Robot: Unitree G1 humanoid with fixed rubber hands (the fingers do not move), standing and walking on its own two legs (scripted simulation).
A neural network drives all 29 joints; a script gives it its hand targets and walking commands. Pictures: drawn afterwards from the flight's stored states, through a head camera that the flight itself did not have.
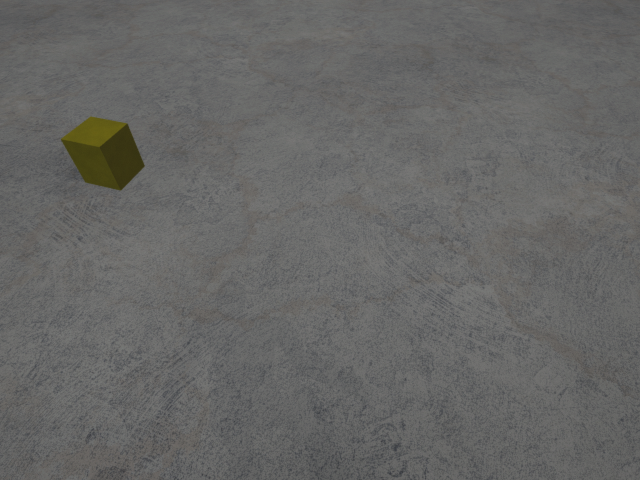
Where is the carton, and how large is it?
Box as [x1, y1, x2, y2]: [61, 117, 144, 189]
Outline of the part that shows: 89,117 61,138 61,140 86,182 121,189 144,166 126,123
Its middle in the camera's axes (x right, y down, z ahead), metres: -1.05 -0.41 +1.88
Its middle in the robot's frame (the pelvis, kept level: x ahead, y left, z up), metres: +1.64 +1.02 -0.66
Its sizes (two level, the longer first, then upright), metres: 0.206 0.202 0.252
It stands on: the floor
